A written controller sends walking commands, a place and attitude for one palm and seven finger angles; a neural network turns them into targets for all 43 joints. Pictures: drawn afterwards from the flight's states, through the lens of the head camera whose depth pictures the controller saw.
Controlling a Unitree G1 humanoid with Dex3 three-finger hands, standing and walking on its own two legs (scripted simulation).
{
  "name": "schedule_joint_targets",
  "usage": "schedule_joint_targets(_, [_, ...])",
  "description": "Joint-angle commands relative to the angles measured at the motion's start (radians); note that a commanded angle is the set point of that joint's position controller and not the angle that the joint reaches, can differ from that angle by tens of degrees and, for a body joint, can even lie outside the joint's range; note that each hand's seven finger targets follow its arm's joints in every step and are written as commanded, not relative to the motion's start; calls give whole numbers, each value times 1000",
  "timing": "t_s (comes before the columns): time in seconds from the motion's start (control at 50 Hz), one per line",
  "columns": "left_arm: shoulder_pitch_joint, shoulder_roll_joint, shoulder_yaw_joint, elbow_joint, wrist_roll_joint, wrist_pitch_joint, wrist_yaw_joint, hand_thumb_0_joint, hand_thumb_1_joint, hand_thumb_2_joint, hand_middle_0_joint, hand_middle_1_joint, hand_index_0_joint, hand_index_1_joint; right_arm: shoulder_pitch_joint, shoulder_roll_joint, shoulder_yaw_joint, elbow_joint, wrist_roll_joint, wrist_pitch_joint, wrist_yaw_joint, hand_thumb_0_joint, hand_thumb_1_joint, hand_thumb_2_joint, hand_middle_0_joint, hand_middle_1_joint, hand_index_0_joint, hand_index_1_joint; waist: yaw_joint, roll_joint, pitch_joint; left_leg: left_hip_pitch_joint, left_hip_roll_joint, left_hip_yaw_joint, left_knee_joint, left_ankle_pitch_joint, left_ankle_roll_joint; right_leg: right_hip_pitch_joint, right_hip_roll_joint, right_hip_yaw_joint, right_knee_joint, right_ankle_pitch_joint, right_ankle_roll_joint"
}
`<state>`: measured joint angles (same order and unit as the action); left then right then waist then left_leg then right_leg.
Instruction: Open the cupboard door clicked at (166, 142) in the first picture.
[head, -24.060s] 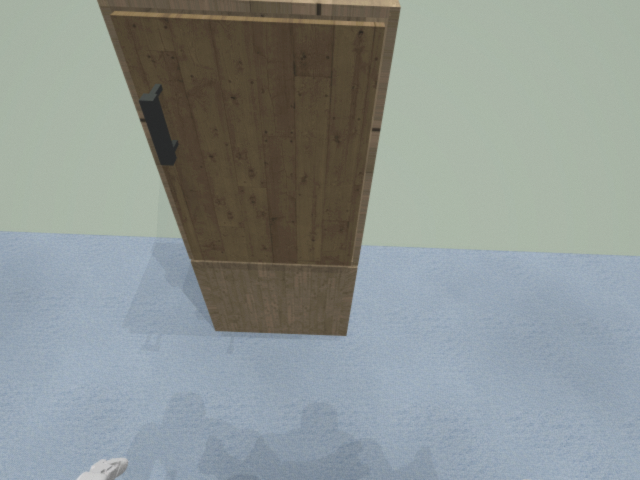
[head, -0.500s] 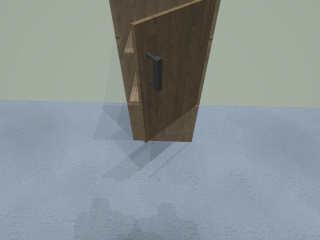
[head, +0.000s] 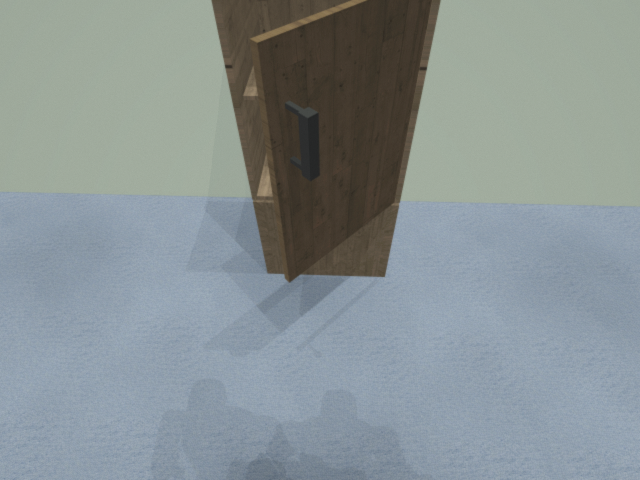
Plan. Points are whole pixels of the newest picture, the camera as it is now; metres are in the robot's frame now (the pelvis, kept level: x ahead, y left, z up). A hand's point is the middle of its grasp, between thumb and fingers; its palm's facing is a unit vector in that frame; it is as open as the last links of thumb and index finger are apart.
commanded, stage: look to check the result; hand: left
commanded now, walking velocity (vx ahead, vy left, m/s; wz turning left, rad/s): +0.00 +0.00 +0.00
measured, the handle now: (301, 141) +0.62 +0.07 +0.07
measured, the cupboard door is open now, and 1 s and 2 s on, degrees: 46 46 46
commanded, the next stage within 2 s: walk to a spot facing it in 0.16 s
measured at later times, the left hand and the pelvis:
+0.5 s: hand out of the picture +0.07 +0.20 -0.17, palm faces -0.04 -0.96 -0.27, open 7.4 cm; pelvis +0.01 -0.01 -0.01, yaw -4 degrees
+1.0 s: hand out of the picture +0.11 +0.12 -0.17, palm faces -0.26 -0.92 -0.28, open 7.4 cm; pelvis +0.00 -0.06 -0.01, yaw -19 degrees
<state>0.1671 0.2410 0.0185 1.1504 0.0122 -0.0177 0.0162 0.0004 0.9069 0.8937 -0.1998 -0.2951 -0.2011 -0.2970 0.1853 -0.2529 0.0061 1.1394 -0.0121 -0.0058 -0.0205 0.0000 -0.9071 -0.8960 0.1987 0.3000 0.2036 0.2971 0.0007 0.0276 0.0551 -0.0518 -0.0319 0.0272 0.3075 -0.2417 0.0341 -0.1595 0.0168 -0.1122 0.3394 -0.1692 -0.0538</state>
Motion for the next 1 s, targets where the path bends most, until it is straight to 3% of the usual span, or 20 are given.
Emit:
schedule_joint_targets(0.0, [-14, 173, 23, -42, -3, -18, 12, 0, 900, 900, -200, -300, -200, -300, 21, -147, -28, -31, -2, -10, -11, 0, -900, -900, 200, 300, 200, 300, -6, -29, -43, -74, 149, -102, -52, 161, 4, 85, -153, 167, -53, 172, -7])
schedule_joint_targets(0.26, [-35, 194, 27, -53, -4, -23, 12, 0, 900, 900, -200, -300, -200, -300, 6, -164, -30, -40, -3, -12, -11, 0, -900, -900, 200, 300, 200, 300, -5, -18, -55, -62, 152, -99, -53, 199, 0, 114, -157, 167, -54, 242, -4])
schedule_joint_targets(0.3, [-32, 173, 29, -59, -3, -16, 12, 0, 900, 900, -200, -300, -200, -300, 19, -149, -30, -41, -5, -8, -16, 0, -900, -900, 200, 300, 200, 300, -9, -18, -57, -46, 160, -78, -30, 211, -5, 93, -154, 183, -37, 289, -7])
schedule_joint_targets(0.34, [1, 113, 21, -57, -4, 5, 16, 0, 900, 900, -200, -300, -200, -300, 67, -74, -20, -35, -5, 6, -21, 0, -900, -900, 200, 300, 200, 300, -13, -19, -66, -45, 163, -42, 12, 208, -17, 74, -155, 189, -2, 332, 1])
schedule_joint_targets(0.48, [5, 141, 55, -130, 6, 40, 5, 0, 900, 900, -200, -300, -200, -300, 85, -102, -56, -109, -4, 30, -34, 0, -900, -900, 200, 300, 200, 300, -21, -38, -47, -69, 184, 8, 110, 105, -13, -46, -139, 265, 89, 330, -27])
schedule_joint_targets(0.54, [-13, 115, 59, -175, 7, 50, -4, 0, 900, 900, -200, -300, -200, -300, 90, -128, -71, -138, -10, 30, -38, 0, -900, -900, 200, 300, 200, 300, -26, 47, -31, -34, 271, -65, 58, 114, 32, -175, -61, 215, 222, 206, -2])
schedule_joint_targets(0.56, [-26, 101, 61, -193, 8, 55, -10, 0, 900, 900, -200, -300, -200, -300, 91, -140, -78, -144, -14, 26, -40, 0, -900, -900, 200, 300, 200, 300, -26, 103, -16, -31, 343, -121, 18, 180, 76, -224, -23, 172, 342, 49, 14])
schedule_joint_targets(0.58, [-42, 88, 66, -212, 10, 59, -14, 0, 900, 900, -200, -300, -200, -300, 93, -144, -82, -148, -18, 20, -42, 0, -900, -900, 200, 300, 200, 300, -28, 144, 1, -23, 418, -162, -18, 299, 133, -294, 2, 137, 510, -229, 31])
schedule_joint_targets(0.62, [-37, 87, 82, -233, 12, 68, -18, 0, 900, 900, -200, -300, -200, -300, 82, -130, -76, -167, -20, 10, -47, 0, -900, -900, 200, 300, 200, 300, -7, 113, 6, -7, 455, -151, -1, 452, 181, -367, -22, 176, 699, -342, 50])
schedule_joint_targets(0.66, [-34, 61, 82, -244, 8, 68, -26, 0, 900, 900, -200, -300, -200, -300, 35, -132, -82, -190, -25, 5, -46, 0, -900, -900, 200, 300, 200, 300, 13, 82, 17, -28, 426, -70, 48, 509, 154, -335, -58, 163, 634, -334, 51])
schedule_joint_targets(0.7, [-12, 38, 77, -250, 9, 64, -33, 0, 900, 900, -200, -300, -200, -300, 27, -145, -87, -195, -29, 8, -41, 0, -900, -900, 200, 300, 200, 300, 12, 97, 3, -25, 385, 8, 99, 520, 107, -246, -49, 90, 495, -299, 51])
schedule_joint_targets(0.74, [39, 42, 82, -238, 8, 55, -36, 0, 900, 900, -200, -300, -200, -300, 40, -157, -95, -194, -23, 13, -35, 0, -900, -900, 200, 300, 200, 300, 24, 83, -32, -41, 357, 59, 200, 499, 64, -135, -26, 46, 344, -185, 48])
schedule_joint_targets(0.76, [99, 61, 90, -225, 9, 49, -34, 0, 900, 900, -200, -300, -200, -300, 35, -157, -97, -201, -15, 15, -30, 0, -900, -900, 200, 300, 200, 300, 53, 29, -53, -83, 322, 99, 310, 459, 31, -30, -16, 42, 227, -49, 38])
schedule_joint_targets(0.78, [175, 139, 105, -209, 18, 33, -23, 0, 900, 900, -200, -300, -200, -300, 33, -129, -99, -221, 2, 20, -24, 0, -900, -900, 200, 300, 200, 300, 83, -174, -96, -230, 222, 162, 539, 214, -37, 112, -149, 262, 67, 251, -22])
schedule_joint_targets(0.8, [220, 247, 129, -207, 16, 27, -5, 0, 900, 900, -200, -300, -200, -300, -16, -60, -88, -277, 9, 23, -16, 0, -900, -900, 200, 300, 200, 300, 104, -409, -101, -452, 59, 131, 816, -392, -90, 160, -396, 658, -3, 602, -162])
schedule_joint_targets(0.82, [224, 241, 127, -207, 2, 27, 8, 0, 900, 900, -200, -300, -200, -300, -28, -81, -83, -284, 6, 38, -18, 0, -900, -900, 200, 300, 200, 300, 99, -304, -105, -464, 97, -19, 897, -412, -82, 128, -411, 633, 0, 525, -213])
schedule_joint_targets(0.84, [176, 218, 121, -220, 5, 33, 15, 0, 900, 900, -200, -300, -200, -300, -67, -49, -84, -284, 7, 42, -13, 0, -900, -900, 200, 300, 200, 300, 84, -201, -27, -516, 118, -42, 917, -373, -79, 61, -370, 584, -7, 342, -218])
schedule_joint_targets(0.9, [69, 166, 105, -263, 12, 29, 17, 0, 900, 900, -200, -300, -200, -300, -78, -46, -85, -276, 2, 43, -7, 0, -900, -900, 200, 300, 200, 300, 30, -133, -42, -478, 120, -51, 884, -230, -93, -30, -270, 519, 1, 268, -168])
schedule_joint_targets(0.94, [86, 174, 105, -262, 13, 22, 16, 0, 900, 900, -200, -300, -200, -300, -60, -26, -82, -271, 5, 43, -2, 0, -900, -900, 200, 300, 200, 300, 24, -65, -108, -445, 98, -33, 809, -189, -101, 12, -236, 481, 22, 316, -151])
schedule_joint_targets(0.98, [101, 175, 104, -262, 13, 24, 10, 0, 900, 900, -200, -300, -200, -300, -75, -23, -84, -277, 4, 46, -2, 0, -900, -900, 200, 300, 200, 300, 27, -87, -108, -448, 85, -33, 773, -158, -104, 15, -211, 480, 15, 284, -138])
